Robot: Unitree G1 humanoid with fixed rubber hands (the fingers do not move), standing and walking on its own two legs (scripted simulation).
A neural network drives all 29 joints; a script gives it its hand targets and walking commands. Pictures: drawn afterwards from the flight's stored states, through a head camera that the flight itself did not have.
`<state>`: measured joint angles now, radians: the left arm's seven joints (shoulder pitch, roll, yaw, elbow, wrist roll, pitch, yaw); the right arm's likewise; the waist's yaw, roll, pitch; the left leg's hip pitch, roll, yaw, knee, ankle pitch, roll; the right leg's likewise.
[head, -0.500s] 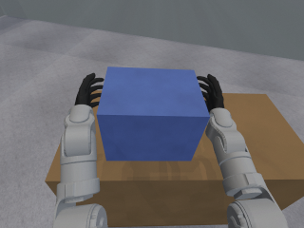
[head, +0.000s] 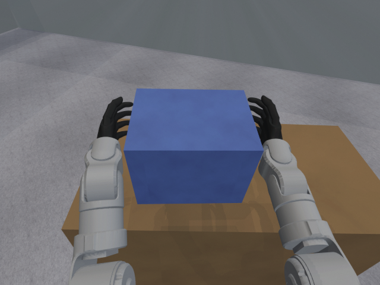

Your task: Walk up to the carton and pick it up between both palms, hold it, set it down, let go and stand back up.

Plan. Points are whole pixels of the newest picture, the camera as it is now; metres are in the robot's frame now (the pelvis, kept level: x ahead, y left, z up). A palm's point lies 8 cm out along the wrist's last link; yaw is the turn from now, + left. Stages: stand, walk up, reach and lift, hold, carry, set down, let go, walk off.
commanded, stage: set down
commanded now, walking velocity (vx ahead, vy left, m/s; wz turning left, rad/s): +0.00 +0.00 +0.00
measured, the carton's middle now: (190, 147) +0.37 +0.00 +0.13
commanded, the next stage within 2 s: none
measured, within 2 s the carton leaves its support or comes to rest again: neither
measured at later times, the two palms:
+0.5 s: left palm (120, 143) +0.40 +0.16 +0.12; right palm (262, 147) +0.38 -0.16 +0.12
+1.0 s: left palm (120, 147) +0.42 +0.16 +0.09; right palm (255, 155) +0.38 -0.15 +0.09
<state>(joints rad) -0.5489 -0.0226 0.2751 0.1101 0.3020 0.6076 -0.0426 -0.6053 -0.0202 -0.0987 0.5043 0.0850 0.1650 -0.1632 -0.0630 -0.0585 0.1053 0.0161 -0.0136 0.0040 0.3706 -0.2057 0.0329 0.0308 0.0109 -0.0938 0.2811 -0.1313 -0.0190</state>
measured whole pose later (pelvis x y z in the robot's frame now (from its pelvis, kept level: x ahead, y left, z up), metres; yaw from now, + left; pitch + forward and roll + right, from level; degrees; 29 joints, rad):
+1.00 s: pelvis +0.04 +0.02 +0.00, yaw -1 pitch -5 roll -2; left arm -0.55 0.01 0.24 0.54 0.26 0.19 -0.04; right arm -0.49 0.05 -0.22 0.74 -0.06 -0.23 -0.18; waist -0.04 -0.04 0.09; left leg -0.04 -0.01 0.02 0.38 -0.25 0.05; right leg 0.00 0.01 -0.09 0.22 -0.14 0.00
